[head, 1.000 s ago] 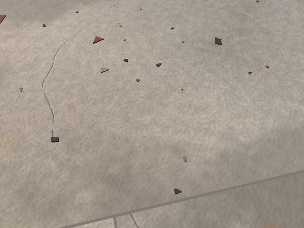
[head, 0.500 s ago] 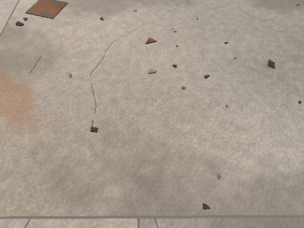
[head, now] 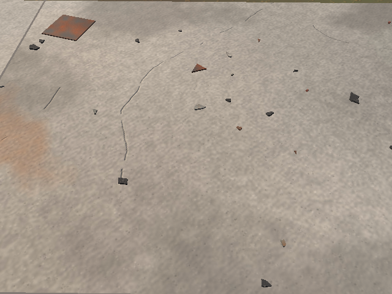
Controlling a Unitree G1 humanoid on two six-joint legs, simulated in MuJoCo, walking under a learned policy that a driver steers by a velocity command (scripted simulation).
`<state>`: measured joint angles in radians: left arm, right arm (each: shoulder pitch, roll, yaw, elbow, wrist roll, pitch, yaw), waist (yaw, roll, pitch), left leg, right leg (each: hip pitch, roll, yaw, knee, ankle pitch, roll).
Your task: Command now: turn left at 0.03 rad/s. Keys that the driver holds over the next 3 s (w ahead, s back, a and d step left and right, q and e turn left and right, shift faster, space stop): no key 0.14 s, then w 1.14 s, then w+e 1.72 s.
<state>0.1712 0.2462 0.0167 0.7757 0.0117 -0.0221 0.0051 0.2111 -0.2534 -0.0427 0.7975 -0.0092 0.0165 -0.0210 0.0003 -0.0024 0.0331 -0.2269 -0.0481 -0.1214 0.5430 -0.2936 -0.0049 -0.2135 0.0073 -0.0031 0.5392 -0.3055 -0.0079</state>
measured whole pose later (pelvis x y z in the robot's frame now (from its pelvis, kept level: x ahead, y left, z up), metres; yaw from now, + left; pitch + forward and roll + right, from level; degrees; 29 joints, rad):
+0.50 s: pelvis +0.07 +0.04 +0.00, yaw +0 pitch +0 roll +0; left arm 0.32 0.30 0.04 0.85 -0.04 -0.05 0.01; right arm 0.29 -0.27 -0.06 0.87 0.01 -0.09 0.01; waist -0.01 -0.04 0.00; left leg -0.22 -0.03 0.03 0.52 -0.30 0.05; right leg -0.30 -0.01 0.05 0.90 -0.46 -0.03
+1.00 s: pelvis +0.33 -0.01 -0.01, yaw +0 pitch +1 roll +0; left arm 0.12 0.27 0.04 0.75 -0.01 -0.09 -0.04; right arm 0.37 -0.28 -0.03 0.90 0.03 -0.08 0.00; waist -0.03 0.01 0.05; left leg -0.26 0.01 -0.06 1.17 -0.41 0.04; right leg -0.42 0.04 -0.06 0.54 -0.14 -0.07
